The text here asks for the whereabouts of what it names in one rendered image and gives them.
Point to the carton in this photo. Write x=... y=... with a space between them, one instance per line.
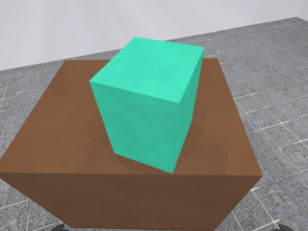
x=145 y=95

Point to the pedestal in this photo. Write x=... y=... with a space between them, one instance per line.
x=63 y=160

